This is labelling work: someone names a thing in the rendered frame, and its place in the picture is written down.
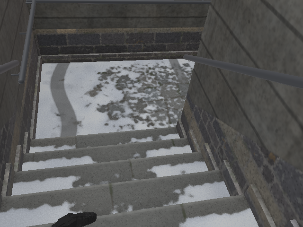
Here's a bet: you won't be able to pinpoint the stairs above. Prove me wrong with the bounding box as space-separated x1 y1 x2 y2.
0 127 258 227

